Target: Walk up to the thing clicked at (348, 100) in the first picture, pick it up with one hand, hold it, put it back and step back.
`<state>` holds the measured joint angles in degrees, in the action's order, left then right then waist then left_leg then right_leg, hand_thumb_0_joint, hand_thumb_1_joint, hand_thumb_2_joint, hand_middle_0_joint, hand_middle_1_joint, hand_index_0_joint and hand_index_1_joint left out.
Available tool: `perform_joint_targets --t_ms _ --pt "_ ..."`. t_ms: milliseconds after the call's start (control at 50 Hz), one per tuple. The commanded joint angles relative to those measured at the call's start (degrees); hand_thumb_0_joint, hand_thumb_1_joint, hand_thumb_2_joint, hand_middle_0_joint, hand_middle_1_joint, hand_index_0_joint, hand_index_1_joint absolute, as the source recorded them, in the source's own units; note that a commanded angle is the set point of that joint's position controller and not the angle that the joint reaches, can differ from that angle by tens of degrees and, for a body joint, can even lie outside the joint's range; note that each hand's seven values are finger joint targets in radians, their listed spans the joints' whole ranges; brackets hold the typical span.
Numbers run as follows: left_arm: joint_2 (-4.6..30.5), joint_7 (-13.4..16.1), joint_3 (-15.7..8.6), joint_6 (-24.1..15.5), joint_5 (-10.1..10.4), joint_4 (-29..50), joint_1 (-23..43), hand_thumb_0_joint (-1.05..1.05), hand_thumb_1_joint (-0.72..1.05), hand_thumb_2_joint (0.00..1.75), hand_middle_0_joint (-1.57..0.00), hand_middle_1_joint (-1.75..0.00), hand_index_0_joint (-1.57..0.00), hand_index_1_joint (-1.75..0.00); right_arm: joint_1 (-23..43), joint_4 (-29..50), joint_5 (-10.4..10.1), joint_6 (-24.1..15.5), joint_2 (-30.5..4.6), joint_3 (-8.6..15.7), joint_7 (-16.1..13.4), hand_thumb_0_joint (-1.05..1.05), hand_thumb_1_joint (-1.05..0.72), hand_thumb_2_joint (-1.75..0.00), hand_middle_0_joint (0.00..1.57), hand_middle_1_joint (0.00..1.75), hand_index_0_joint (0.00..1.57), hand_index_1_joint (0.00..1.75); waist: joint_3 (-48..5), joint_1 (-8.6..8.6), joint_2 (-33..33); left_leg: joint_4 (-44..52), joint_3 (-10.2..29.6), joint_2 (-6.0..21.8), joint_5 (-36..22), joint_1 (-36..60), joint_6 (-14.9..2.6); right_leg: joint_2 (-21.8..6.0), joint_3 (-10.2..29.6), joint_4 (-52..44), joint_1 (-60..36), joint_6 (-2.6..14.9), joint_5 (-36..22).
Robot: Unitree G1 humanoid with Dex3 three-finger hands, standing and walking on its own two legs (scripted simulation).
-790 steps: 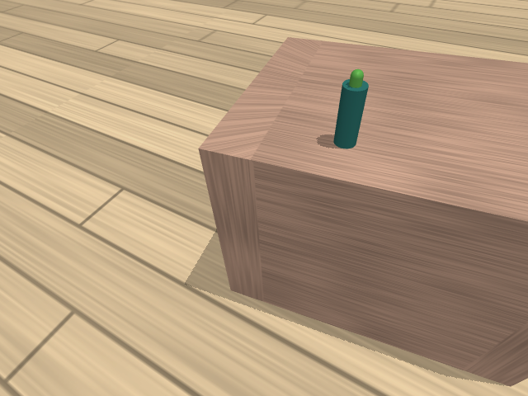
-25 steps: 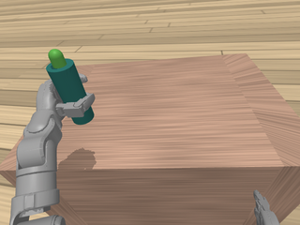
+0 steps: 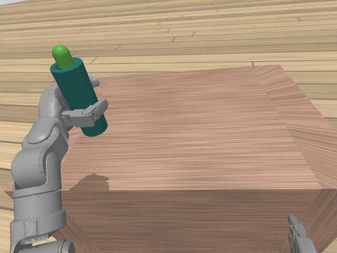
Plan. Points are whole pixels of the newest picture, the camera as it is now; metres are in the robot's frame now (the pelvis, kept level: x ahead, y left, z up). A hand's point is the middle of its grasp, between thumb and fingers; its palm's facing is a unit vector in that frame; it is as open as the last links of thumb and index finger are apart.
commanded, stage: hold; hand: left
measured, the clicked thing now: (79, 93) +0.35 +0.18 +0.29
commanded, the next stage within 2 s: none
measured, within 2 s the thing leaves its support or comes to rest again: neither
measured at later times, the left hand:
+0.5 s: hand (83, 95) +0.35 +0.17 +0.29, palm faces +0.09 -1.00 +0.00, open 7.7 cm
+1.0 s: hand (82, 99) +0.34 +0.17 +0.29, palm faces +0.10 -1.00 +0.00, open 7.7 cm
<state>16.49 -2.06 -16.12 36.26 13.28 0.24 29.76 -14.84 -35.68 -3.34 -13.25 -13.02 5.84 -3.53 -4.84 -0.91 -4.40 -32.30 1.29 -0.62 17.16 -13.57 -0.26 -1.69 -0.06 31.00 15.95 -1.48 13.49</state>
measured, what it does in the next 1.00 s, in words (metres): stands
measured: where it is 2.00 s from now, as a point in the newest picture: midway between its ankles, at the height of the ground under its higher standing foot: outside the picture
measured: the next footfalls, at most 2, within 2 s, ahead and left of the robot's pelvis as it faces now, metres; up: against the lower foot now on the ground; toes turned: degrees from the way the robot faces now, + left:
none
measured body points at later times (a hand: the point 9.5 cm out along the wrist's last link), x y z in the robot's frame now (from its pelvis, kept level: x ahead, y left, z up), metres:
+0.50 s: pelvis +0.00 +0.00 +0.00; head -0.05 -0.03 +0.45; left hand +0.34 +0.22 +0.29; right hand +0.17 -0.25 -0.07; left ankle +0.00 +0.12 -0.73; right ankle +0.03 -0.14 -0.73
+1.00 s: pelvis +0.00 +0.00 +0.00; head -0.05 -0.03 +0.44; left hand +0.33 +0.22 +0.29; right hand +0.18 -0.25 -0.07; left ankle +0.00 +0.12 -0.73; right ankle +0.03 -0.14 -0.73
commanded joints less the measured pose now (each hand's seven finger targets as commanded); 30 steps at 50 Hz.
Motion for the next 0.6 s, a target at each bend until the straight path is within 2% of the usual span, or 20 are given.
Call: perform_joint_targets --t_ms 0,20,60,80,120,160,180,200,220,240,280,300,340,380,420,440,500,520,540,580 --pt "11.32 0.29 -3.42 -3.89 0.93 13.81 28.42 0.0 0.35 1.36 -1.34 -1.46 -1.36 -1.46 8.04 9.35 -0.31 -4.17 -6.78 1.94 0.12 0.0 0.55 -0.05 0.05 0.05 0.05 0.05 -11.72 -0.2 3.47 5.15 -0.39 -0.29 -10.19 3.56 -0.08 1.68 -3.17 -4.27 -3.84 1.51 -6.49" --pt "12.59 0.44 -4.49 -3.82 1.01 15.02 29.21 0.0 0.34 1.32 -1.32 -1.44 -1.34 -1.44 7.23 8.68 -0.32 -4.04 -6.52 1.78 0.19 0.0 0.55 -0.05 0.05 0.05 0.05 0.05 -11.09 -0.47 3.02 5.13 -0.46 -0.28 -10.53 3.34 0.02 1.72 -3.16 -4.22 -3.33 1.49 -6.61" --pt "11.68 0.29 -3.62 -3.1 1.02 15.01 29.72 0.0 0.35 1.29 -1.3 -1.41 -1.32 -1.41 7.56 10.03 -0.24 -4.28 -6.47 1.66 0.25 0.0 0.55 -0.05 0.05 0.05 0.05 0.05 -12.69 -0.02 2.95 5.05 -0.6 -0.36 -11.3 3.95 -0.02 1.63 -3.05 -4.32 -4.34 1.46 -7.46" --pt "12.15 0.43 -4.14 -2.88 1.12 14.94 29.44 0.0 0.34 1.29 -1.3 -1.41 -1.32 -1.41 7.94 9.6 -0.35 -4.3 -6.44 1.65 0.3 0.0 0.55 -0.05 0.05 0.05 0.05 0.05 -11.76 -0.56 3.17 5.24 -0.47 -0.33 -10.44 3.45 -0.02 1.64 -3.14 -4.51 -4.17 1.49 -6.58" --pt "12.03 0.34 -4.36 -2.61 1.37 14.6 29.49 0.0 0.32 1.29 -1.3 -1.41 -1.32 -1.42 8.29 10.09 -0.33 -4.51 -7.84 2.8 0.2 0.0 0.55 -0.05 0.05 0.05 0.05 0.05 -11.84 0.05 3.9 5.19 -0.57 -0.38 -9.74 3.86 -0.2 1.67 -3.05 -4.72 -3.95 1.36 -6.13" --pt "12.08 0.39 -4.07 -2.06 1.19 15.61 29.72 0.0 0.32 1.28 -1.29 -1.4 -1.31 -1.4 8.29 9.04 -0.48 -4.44 -5.97 1.25 0.53 0.0 0.55 -0.05 0.05 0.05 0.05 0.05 -10.72 -0.99 2.6 5.53 -0.58 -0.39 -9.58 3.07 0.03 1.67 -3.1 -4.67 -3.75 1.5 -5.79" --pt "12.11 0.3 -4.61 -2.02 1.48 14.93 29.26 0.0 0.33 1.28 -1.29 -1.4 -1.31 -1.4 7.59 9.38 -0.42 -4.6 -6.87 2.21 0.47 0.0 0.55 -0.05 0.05 0.05 0.05 0.05 -11.06 -0.38 3.51 5.49 -0.27 -0.06 -9.53 3.37 0.08 1.79 -3.13 -4.46 -3.9 1.44 -5.72" --pt "12.37 0.31 -4.37 -1.89 1.29 16.37 29.64 0.0 0.32 1.28 -1.28 -1.4 -1.3 -1.4 8.05 8.49 -0.46 -4.54 -6.51 1.81 0.59 0.0 0.55 -0.05 0.05 0.05 0.05 0.05 -11.48 -1.03 2.53 5.58 -0.13 -0.2 -9.89 3.25 0.14 1.7 -3.25 -4.36 -4.04 1.59 -5.96" --pt "12.32 0.15 -3.87 -1.61 1.09 15.73 30.37 0.0 0.32 1.29 -1.3 -1.41 -1.32 -1.41 7.84 9.1 -0.47 -4.63 -6.84 2.13 0.69 0.0 0.54 -0.05 0.05 0.05 0.05 0.05 -12.11 -0.33 3.15 5.16 -0.54 -0.4 -10.3 3.57 -0.13 1.55 -3.08 -4.5 -4.28 1.5 -6.57" --pt "13.62 0.29 -5.48 -1.4 1.48 16.45 29.92 0.0 0.32 1.29 -1.3 -1.41 -1.31 -1.41 7.75 8.79 -0.56 -4.72 -7.62 2.83 0.67 0.0 0.55 -0.05 0.05 0.05 0.05 0.05 -11.36 -0.46 3.87 4.95 -0.52 -0.41 -9.76 3.47 -0.26 1.61 -3.09 -4.65 -3.99 1.33 -6.17" --pt "11.61 0.01 -3.77 -0.56 1.48 16.22 29.99 0.0 0.32 1.29 -1.3 -1.41 -1.31 -1.41 7.81 8.33 -0.53 -4.57 -5.43 0.89 1.03 0.0 0.55 -0.05 0.05 0.05 0.05 0.05 -11.49 -0.72 2.85 5.02 -0.82 -0.66 -10.55 3.27 -0.28 1.4 -2.94 -4.64 -4.37 1.47 -6.86" --pt "12.35 0.07 -4.72 -0.31 1.7 15.42 29.8 0.0 0.3 1.29 -1.3 -1.41 -1.32 -1.42 7.85 8.13 -0.61 -4.46 -5.98 1.43 0.94 0.0 0.55 -0.05 0.05 0.05 0.05 0.05 -11.72 -0.5 3.44 4.84 -0.81 -0.56 -10.92 3.66 -0.3 1.48 -2.98 -4.63 -4.13 1.41 -7.08" --pt "12.57 0.38 -5.05 0.3 1.92 15.53 30.23 0.0 0.32 1.3 -1.3 -1.42 -1.32 -1.42 8.73 9.04 -0.59 -4.81 -7.86 2.92 0.83 0.0 0.55 -0.05 0.05 0.05 0.05 0.05 -11.57 -0.36 4.91 4.68 -0.86 -0.63 -10.13 3.41 -0.47 1.44 -2.93 -4.73 -4.28 1.24 -6.61" --pt "12.55 0.65 -4.67 0.82 1.73 17.35 31.91 0.0 0.31 1.3 -1.3 -1.42 -1.32 -1.42 8.75 9.0 -0.66 -4.69 -6.16 1.41 1.17 0.0 0.55 -0.05 0.05 0.05 0.05 0.05 -12.15 -0.9 3.31 4.9 -0.91 -0.77 -10.24 3.56 -0.35 1.31 -2.92 -4.8 -4.41 1.37 -6.59" --pt "11.9 0.8 -4.1 1.35 1.69 16.83 31.71 0.0 0.29 1.3 -1.29 -1.42 -1.31 -1.42 9.34 8.92 -0.75 -4.7 -7.35 2.56 1.06 0.0 0.55 -0.05 0.05 0.05 0.05 0.05 -12.07 -0.63 3.83 5.36 -0.47 -0.39 -10.27 3.83 -0.11 1.58 -3.04 -4.39 -4.11 1.51 -6.35" --pt "12.46 0.91 -4.58 1.45 1.83 16.57 31.45 0.0 0.3 1.29 -1.29 -1.41 -1.31 -1.41 8.91 8.14 -0.86 -4.67 -7.36 2.65 1.15 0.0 0.55 -0.05 0.05 0.05 0.05 0.05 -11.07 -0.74 4.1 5.15 -0.41 -0.45 -10.0 3.31 -0.18 1.48 -3.19 -4.57 -3.84 1.42 -6.24" --pt "12.53 0.82 -4.85 2.49 1.95 15.25 29.5 0.0 0.29 1.3 -1.31 -1.42 -1.33 -1.43 8.62 7.76 -1.01 -4.71 -6.57 1.62 1.54 0.0 0.55 -0.05 0.05 0.05 0.05 0.05 -9.3 -1.2 4.53 5.43 -0.26 -0.46 -8.13 2.0 -0.29 1.4 -3.09 -4.82 -3.5 1.33 -4.76" --pt "12.07 0.56 -4.29 2.45 2.07 18.04 30.17 0.0 0.31 1.3 -1.3 -1.42 -1.32 -1.42 9.27 8.25 -1.15 -4.72 -6.17 1.22 1.69 0.0 0.55 -0.05 0.05 0.05 0.05 0.05 -10.2 -1.43 3.15 5.64 -0.16 -0.48 -7.56 2.47 -0.14 1.37 -3.08 -4.68 -3.4 1.41 -4.3" --pt "12.04 0.39 -4.08 2.74 1.98 16.81 29.65 0.0 0.29 1.29 -1.31 -1.42 -1.33 -1.43 8.87 8.13 -1.19 -4.55 -6.71 1.87 1.59 0.0 0.55 -0.05 0.05 0.05 0.05 0.05 -10.09 -0.79 3.43 5.6 -0.15 -0.37 -7.71 2.79 -0.16 1.42 -3.05 -4.78 -2.9 1.41 -4.57" --pt "11.83 0.0 -4.33 2.92 2.53 18.45 28.89 0.0 0.32 1.3 -1.32 -1.43 -1.34 -1.43 8.41 8.63 -1.28 -4.66 -6.33 1.04 1.95 0.0 0.55 -0.05 0.05 0.05 0.05 0.05 -10.97 -1.26 4.47 5.32 0.25 -0.2 -8.86 2.81 -0.28 1.48 -3.23 -4.36 -3.99 1.43 -5.49"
